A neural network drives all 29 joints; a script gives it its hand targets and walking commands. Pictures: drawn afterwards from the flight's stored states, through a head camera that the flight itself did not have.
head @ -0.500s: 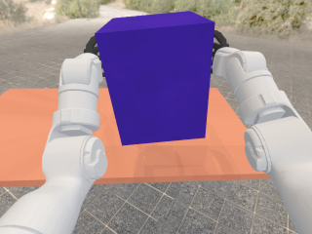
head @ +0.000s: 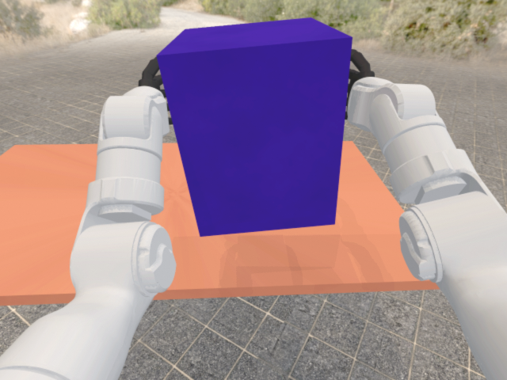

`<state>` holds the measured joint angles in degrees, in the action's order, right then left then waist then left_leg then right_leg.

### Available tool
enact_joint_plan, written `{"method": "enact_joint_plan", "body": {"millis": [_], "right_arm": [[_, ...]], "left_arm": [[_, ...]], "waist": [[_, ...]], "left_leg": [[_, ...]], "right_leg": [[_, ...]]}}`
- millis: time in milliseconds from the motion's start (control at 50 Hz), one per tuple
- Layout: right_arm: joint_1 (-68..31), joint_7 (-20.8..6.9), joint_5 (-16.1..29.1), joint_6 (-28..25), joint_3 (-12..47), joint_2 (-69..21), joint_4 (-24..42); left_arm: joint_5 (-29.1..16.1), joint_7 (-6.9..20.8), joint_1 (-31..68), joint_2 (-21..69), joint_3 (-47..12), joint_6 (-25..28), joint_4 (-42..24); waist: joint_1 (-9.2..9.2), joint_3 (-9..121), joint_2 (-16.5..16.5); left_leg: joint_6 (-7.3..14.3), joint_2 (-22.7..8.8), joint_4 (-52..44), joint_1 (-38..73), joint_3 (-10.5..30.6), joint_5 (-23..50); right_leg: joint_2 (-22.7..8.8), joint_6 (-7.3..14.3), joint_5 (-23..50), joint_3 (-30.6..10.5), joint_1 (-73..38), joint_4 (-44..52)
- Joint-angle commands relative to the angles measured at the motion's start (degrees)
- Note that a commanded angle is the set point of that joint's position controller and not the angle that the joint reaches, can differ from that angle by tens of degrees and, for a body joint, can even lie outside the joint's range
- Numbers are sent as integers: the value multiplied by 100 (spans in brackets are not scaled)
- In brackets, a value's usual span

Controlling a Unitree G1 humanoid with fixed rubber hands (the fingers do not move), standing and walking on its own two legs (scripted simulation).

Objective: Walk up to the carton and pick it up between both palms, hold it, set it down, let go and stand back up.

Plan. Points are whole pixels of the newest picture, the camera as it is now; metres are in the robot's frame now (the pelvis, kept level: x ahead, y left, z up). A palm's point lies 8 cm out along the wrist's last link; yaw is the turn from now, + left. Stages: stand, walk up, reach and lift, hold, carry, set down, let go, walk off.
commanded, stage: hold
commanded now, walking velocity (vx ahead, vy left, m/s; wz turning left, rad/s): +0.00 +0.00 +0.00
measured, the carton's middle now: (257, 123) +0.39 +0.00 +0.30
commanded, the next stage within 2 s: none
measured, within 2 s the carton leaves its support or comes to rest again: neither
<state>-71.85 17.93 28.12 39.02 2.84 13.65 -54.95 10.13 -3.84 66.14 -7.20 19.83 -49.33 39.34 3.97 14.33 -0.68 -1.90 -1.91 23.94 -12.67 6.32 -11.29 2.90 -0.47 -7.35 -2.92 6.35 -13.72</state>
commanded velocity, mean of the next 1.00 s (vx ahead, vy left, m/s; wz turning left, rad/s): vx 0.00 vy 0.00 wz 0.00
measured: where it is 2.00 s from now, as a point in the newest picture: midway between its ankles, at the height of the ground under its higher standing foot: outside the picture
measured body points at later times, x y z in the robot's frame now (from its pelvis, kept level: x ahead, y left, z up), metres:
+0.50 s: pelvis +0.00 +0.00 +0.00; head -0.10 +0.02 +0.44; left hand +0.39 +0.15 +0.33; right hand +0.38 -0.14 +0.34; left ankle +0.02 +0.13 -0.75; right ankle +0.00 -0.13 -0.75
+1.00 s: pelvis +0.00 +0.00 +0.00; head -0.10 +0.02 +0.44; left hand +0.39 +0.15 +0.33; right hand +0.38 -0.14 +0.34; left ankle +0.02 +0.13 -0.75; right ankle +0.00 -0.13 -0.75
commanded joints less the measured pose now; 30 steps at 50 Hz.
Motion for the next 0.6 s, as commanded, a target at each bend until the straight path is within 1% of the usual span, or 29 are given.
{"method": "enact_joint_plan", "body": {"millis": [0,20,40,60,80,100,120,140,160,180,200,220,240,260,280,300,320,340,380,400,420,440,460,480,500,520,540,560,580], "right_arm": [[-5021,-879,1029,-194,513,-3911,2208],[-4714,-844,882,-180,340,-3715,1901],[-5071,-858,958,-261,474,-3782,2155],[-5057,-850,974,-248,476,-3928,2387],[-4823,-853,999,-198,487,-3974,2225],[-4433,-851,875,-79,367,-3901,1700],[-4796,-855,941,-189,565,-4104,2077],[-4771,-847,983,-186,451,-3955,2020],[-4902,-856,1047,-223,539,-4085,2276],[-4842,-824,1010,-224,485,-4049,2210],[-4769,-805,1050,-203,584,-3990,2419],[-4864,-822,947,-195,551,-3895,2278],[-4908,-798,980,-170,541,-3966,2254],[-4854,-791,903,-171,480,-3920,2051],[-4998,-817,938,-205,550,-4074,2328],[-5051,-831,909,-206,504,-4112,2280],[-5127,-854,972,-234,568,-4209,2444],[-4948,-854,991,-228,553,-4081,2283],[-5160,-829,1128,-242,720,-4031,2633],[-5067,-797,1053,-248,613,-3973,2505],[-4877,-821,1040,-161,538,-3885,2325],[-4977,-812,969,-205,517,-3913,2259],[-4827,-826,945,-169,410,-3955,2151],[-5026,-851,930,-200,458,-3848,2258],[-4872,-855,869,-197,368,-3846,2244],[-4910,-883,857,-152,365,-3847,2115],[-5260,-903,920,-233,343,-3939,2191],[-5007,-902,905,-188,421,-4119,1990],[-5058,-922,862,-194,421,-4085,2060]], "left_arm": [[-1068,759,4379,3773,-1555,478,-1023],[-1004,803,4228,3719,-1447,455,-782],[-1047,792,4312,3939,-1529,431,-795],[-1056,806,4244,3837,-1528,458,-823],[-1039,784,4358,3789,-1534,502,-1137],[-956,829,4338,3473,-1287,493,-938],[-1031,822,4517,3641,-1352,522,-1107],[-1106,814,4465,3741,-1537,495,-1055],[-998,822,4307,3699,-1479,465,-945],[-1070,791,4405,3826,-1579,501,-1169],[-1095,820,4225,3706,-1469,450,-1118],[-988,833,4076,3792,-1488,403,-826],[-989,860,4325,3596,-1342,420,-738],[-911,876,4327,3605,-1304,425,-761],[-887,901,4357,3520,-1242,462,-629],[-1057,863,4506,3692,-1426,509,-859],[-1173,831,4636,3859,-1569,529,-958],[-1125,782,4340,3947,-1625,477,-898],[-1215,790,4402,3989,-1742,493,-1186],[-1213,800,4393,3972,-1750,414,-1119],[-1051,802,4266,3931,-1599,379,-971],[-1061,810,4455,3936,-1527,423,-1037],[-1090,810,4532,3858,-1585,462,-1088],[-1048,808,4230,3879,-1524,437,-740],[-1077,821,4188,3798,-1501,428,-730],[-1083,808,4421,3847,-1505,477,-906],[-1099,778,4582,3787,-1460,523,-707],[-1065,757,4573,3726,-1354,533,-774],[-1068,760,4543,3789,-1469,531,-660]], "waist": [[46,1790,-148],[179,1605,-299],[148,1672,-319],[67,1801,-251],[63,1912,-371],[168,1477,-97],[89,1659,-124],[133,1707,-378],[7,1835,-310],[96,1933,-414],[81,1845,-228],[85,1657,-250],[95,1630,-63],[87,1381,-178],[-43,1560,-111],[14,1735,-134],[50,1809,-214],[84,2033,-430],[75,1995,-314],[236,1919,-427],[110,1709,-436],[94,1509,-355],[208,1625,-294],[78,1532,-303],[162,1635,-186],[141,1590,-275],[91,1657,-262],[-13,1763,-251],[93,1800,-193]], "left_leg": [[-181,305,-116,782,-216,1462],[-215,353,-172,753,-274,1334],[-232,306,-167,789,-213,1374],[-178,337,-96,796,-248,1411],[-201,329,-99,850,-245,1605],[-169,358,-147,766,-270,1354],[-166,367,-161,766,-263,1371],[-209,357,-96,785,-261,1472],[-166,355,-115,844,-270,1440],[-190,343,-72,891,-252,1621],[-207,378,-36,884,-266,1741],[-186,380,-94,816,-284,1622],[-113,379,-132,845,-246,1456],[-143,402,-192,779,-292,1279],[-126,404,-149,726,-338,1232],[-154,363,-152,657,-256,1255],[-170,374,-141,826,-272,1336],[-196,364,-47,972,-253,1670],[-233,344,-22,979,-221,1828],[-275,343,-32,1011,-240,1757],[-246,343,-129,902,-250,1551],[-217,315,-199,770,-264,1466],[-225,333,-166,679,-243,1418],[-167,310,-229,672,-212,1339],[-176,334,-207,671,-248,1253],[-174,335,-216,671,-241,1141],[-170,321,-208,644,-261,1073],[-121,354,-217,683,-305,1127],[-131,344,-210,738,-285,1075]], "right_leg": [[234,-76,1087,25,-608,41],[214,-46,953,71,-485,96],[244,-8,878,96,-512,81],[223,-53,997,60,-539,71],[239,-55,1214,22,-652,13],[188,-110,1080,53,-524,62],[191,-82,1058,85,-572,23],[191,-47,1114,25,-506,16],[207,-93,1036,76,-556,-6],[183,-64,1202,68,-563,-3],[226,-100,1411,71,-660,-41],[225,-97,1292,66,-590,12],[183,-138,1179,41,-557,51],[152,-132,980,52,-421,140],[144,-139,863,68,-386,92],[221,-77,863,53,-422,-9],[186,-75,975,62,-394,37],[223,-38,1196,66,-435,-7],[271,-60,1297,60,-576,31],[265,-52,1249,127,-544,34],[291,-50,961,120,-469,59],[249,-5,882,76,-504,96],[235,-11,972,89,-592,39],[200,1,900,73,-506,87],[183,-33,861,79,-529,93],[203,-15,779,41,-446,99],[178,-6,664,91,-383,96],[174,-56,683,65,-384,71],[192,-69,713,48,-429,112]]}}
